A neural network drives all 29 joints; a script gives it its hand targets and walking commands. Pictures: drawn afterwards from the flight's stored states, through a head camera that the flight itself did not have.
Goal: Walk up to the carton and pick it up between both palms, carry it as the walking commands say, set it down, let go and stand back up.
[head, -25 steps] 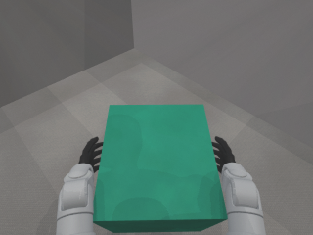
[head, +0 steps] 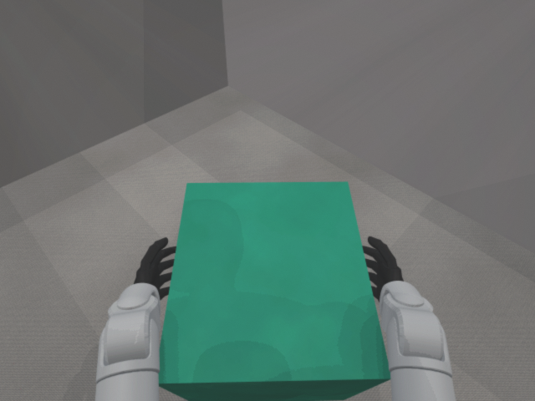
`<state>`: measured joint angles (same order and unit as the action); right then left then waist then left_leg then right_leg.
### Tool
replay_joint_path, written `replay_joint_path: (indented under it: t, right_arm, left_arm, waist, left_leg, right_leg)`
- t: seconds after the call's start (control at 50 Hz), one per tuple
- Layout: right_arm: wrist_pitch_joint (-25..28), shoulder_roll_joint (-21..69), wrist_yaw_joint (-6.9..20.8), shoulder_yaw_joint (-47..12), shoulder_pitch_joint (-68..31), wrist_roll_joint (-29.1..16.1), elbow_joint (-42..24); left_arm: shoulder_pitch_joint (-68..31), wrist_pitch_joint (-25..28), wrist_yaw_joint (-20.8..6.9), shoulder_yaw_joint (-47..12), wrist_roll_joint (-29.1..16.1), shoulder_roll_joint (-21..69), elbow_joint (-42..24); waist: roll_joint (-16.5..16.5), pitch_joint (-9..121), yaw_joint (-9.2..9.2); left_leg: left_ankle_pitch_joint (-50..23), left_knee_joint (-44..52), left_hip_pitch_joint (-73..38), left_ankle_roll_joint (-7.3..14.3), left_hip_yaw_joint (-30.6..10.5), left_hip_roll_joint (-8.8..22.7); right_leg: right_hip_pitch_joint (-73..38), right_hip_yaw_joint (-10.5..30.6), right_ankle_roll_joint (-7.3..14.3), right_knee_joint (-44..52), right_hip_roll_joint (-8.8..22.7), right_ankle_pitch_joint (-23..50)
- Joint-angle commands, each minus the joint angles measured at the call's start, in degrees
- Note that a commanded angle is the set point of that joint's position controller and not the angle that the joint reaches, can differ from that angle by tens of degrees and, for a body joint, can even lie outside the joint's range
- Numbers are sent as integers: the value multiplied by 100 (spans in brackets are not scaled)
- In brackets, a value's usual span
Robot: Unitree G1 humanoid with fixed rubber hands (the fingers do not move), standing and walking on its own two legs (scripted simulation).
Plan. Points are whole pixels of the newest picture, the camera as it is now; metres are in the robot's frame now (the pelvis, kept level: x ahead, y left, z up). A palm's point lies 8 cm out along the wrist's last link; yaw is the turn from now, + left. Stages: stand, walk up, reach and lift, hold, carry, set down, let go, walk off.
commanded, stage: hold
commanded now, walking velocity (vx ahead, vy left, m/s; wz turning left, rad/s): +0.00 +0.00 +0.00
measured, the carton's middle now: (268, 296) +0.29 +0.00 -0.04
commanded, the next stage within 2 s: carry in 0.28 s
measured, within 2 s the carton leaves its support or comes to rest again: neither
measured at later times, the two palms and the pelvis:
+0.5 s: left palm (155, 281) +0.27 +0.16 +0.06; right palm (401, 274) +0.27 -0.19 +0.06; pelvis +0.00 -0.02 -0.02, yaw +0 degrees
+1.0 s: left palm (141, 331) +0.19 +0.16 +0.08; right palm (428, 320) +0.19 -0.19 +0.08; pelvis -0.03 -0.02 -0.02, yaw +0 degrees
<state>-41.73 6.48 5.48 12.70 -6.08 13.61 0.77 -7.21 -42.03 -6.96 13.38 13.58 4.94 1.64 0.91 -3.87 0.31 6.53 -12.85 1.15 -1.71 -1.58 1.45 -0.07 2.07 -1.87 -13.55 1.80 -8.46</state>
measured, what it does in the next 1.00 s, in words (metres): stands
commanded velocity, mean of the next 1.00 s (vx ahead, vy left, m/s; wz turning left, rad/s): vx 0.00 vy -0.07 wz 0.00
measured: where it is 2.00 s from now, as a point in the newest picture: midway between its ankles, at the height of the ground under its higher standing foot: outside the picture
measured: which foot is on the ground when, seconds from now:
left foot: down 0.00-1.00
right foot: down 0.00-1.00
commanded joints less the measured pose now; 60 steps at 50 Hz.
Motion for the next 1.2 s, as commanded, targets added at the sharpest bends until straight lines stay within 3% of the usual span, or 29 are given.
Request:
replay_joint_path:
  t: [0.0, 0.24, 0.26, 0.28, 0.3, 0.34, 0.36, 0.4, 0.46, 0.56, 0.62, 0.7, 0.8, 0.92, 1.18]
  right_arm:
    - [138, 3903, 858, -3385, -2347, -1146, -449]
    - [145, 3722, 744, -3468, -1979, -1150, -705]
    - [123, 3781, 738, -3670, -2925, -1607, -1220]
    - [29, 3798, 728, -3656, -2615, -1507, -1039]
    - [-58, 3865, 728, -3748, -2603, -1546, -1044]
    - [-267, 3979, 713, -3946, -2601, -1612, -1119]
    - [-391, 4001, 694, -3996, -2615, -1642, -1155]
    - [-623, 3963, 619, -4038, -2595, -1667, -1259]
    - [-1008, 3990, 474, -4163, -2511, -1866, -1691]
    - [-1718, 3853, 152, -4408, -2010, -2215, -2478]
    - [-2069, 3812, -23, -4599, -1880, -2439, -3056]
    - [-2365, 3767, -211, -4783, -1754, -2634, -3452]
    - [-2582, 3520, -409, -4659, -1466, -2575, -3586]
    - [-2732, 3267, -581, -4420, -1250, -2425, -3463]
    - [-2734, 3262, -610, -4325, -1191, -2400, -3536]
  left_arm:
    - [-2352, 186, -831, -3334, -1167, 3914, -546]
    - [-1980, 176, -723, -3396, -1210, 3704, -833]
    - [-2841, 71, -634, -3659, -1654, 3887, -1134]
    - [-2476, -9, -632, -3673, -1576, 4047, -788]
    - [-2484, -73, -618, -3744, -1616, 4148, -854]
    - [-2532, -263, -581, -3903, -1700, 4289, -960]
    - [-2534, -392, -552, -3968, -1733, 4343, -984]
    - [-2514, -621, -498, -4033, -1811, 4316, -1102]
    - [-2500, -992, -373, -4198, -2056, 4278, -1601]
    - [-2004, -1644, -38, -4245, -2248, 3938, -2429]
    - [-1694, -1988, 184, -4272, -2327, 3867, -2929]
    - [-1567, -2287, 395, -4392, -2453, 3716, -3522]
    - [-1275, -2523, 554, -4423, -2520, 3508, -3753]
    - [-1228, -2686, 665, -4367, -2546, 3305, -3720]
    - [-1280, -2682, 697, -4308, -2536, 3277, -3824]
  waist:
    - [-70, 1326, -2]
    - [-67, 1356, 11]
    - [-372, 2847, 33]
    - [-424, 2796, 49]
    - [-507, 2620, 38]
    - [-537, 2309, 0]
    - [-510, 2061, -10]
    - [-463, 1864, -6]
    - [-373, 1999, 28]
    - [117, 2221, 60]
    - [240, 2159, 49]
    - [380, 2114, 67]
    - [53, 2117, 36]
    - [-57, 1728, 27]
    - [-266, 1773, -15]
  left_leg:
    - [-818, 49, -576, 113, 84, -874]
    - [-1208, 53, -656, 90, 74, -886]
    - [-2016, -1317, -751, -7, -23, 624]
    - [-2290, -1423, -359, 89, -268, 814]
    - [-2127, -1416, -15, 173, -437, 959]
    - [-1204, -1363, 590, 232, -500, 1069]
    - [-615, -1299, 947, 204, -517, 1059]
    - [-206, -1405, 1282, 141, -496, 1029]
    - [-556, -1813, 1437, 84, -344, 967]
    - [-686, -2606, 1710, -75, 113, 615]
    - [-254, -2683, 1792, -95, 263, 470]
    - [440, -2349, 1729, -88, 405, 315]
    - [98, -1856, 1400, 41, 144, 449]
    - [874, -1384, 1547, 100, -10, 509]
    - [1391, -963, 1893, 177, -97, 507]
  right_leg:
    - [34, -99, 81, 191, -864, 822]
    - [-89, -78, 60, 195, -856, 1242]
    - [230, -371, 23, -1324, 510, 1169]
    - [636, -257, 27, -1591, 457, 941]
    - [977, -234, 7, -1709, 417, 645]
    - [1246, -205, 54, -1715, 387, 200]
    - [1385, -171, 117, -1705, 362, -20]
    - [1571, -111, 202, -1724, 351, 33]
    - [1687, -46, 294, -1844, 343, 541]
    - [1645, 232, 567, -1671, 551, 1216]
    - [1916, 365, 663, -1513, 638, 977]
    - [2107, 431, 600, -1175, 723, 393]
    - [2350, 221, 415, -1096, 460, -561]
    - [2545, 246, 369, -951, 422, -1267]
    - [2042, 23, 315, -1257, 291, -719]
